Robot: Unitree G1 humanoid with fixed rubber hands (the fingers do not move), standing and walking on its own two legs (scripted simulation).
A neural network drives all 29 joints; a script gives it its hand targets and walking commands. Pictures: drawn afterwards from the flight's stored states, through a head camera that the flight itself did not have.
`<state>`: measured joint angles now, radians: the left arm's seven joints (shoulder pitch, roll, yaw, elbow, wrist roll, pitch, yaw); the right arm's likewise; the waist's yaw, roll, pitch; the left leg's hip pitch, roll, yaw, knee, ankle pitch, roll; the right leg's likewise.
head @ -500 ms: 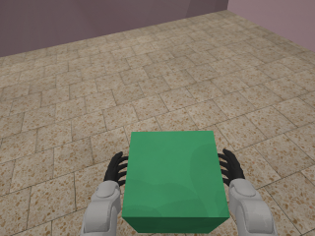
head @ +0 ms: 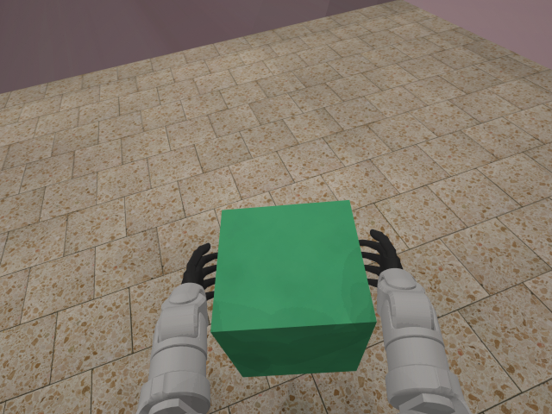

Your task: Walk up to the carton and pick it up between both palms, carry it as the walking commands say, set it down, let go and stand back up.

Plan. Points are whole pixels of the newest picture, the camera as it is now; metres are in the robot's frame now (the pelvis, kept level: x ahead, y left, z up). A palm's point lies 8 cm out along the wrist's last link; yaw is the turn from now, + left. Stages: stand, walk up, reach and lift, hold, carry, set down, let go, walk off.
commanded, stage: set down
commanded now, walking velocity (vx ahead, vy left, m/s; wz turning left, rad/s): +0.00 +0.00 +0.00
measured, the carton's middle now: (292, 294) +0.34 -0.02 -0.06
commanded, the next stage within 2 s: none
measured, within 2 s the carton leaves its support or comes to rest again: neither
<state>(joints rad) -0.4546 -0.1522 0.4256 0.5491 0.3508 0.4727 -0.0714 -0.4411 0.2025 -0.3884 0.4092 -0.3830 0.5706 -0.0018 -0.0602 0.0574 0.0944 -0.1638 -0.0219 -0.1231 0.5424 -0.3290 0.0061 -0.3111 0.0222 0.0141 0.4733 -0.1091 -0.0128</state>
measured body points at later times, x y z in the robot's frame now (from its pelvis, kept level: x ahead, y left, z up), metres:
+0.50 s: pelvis +0.00 +0.01 -0.03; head +0.14 -0.01 +0.40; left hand +0.37 +0.14 -0.09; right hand +0.34 -0.16 -0.09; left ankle -0.01 +0.14 -0.73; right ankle +0.09 -0.11 -0.73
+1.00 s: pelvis -0.01 +0.02 -0.09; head +0.20 -0.02 +0.31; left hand +0.40 +0.13 -0.18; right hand +0.37 -0.17 -0.18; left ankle -0.01 +0.14 -0.73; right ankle +0.09 -0.11 -0.73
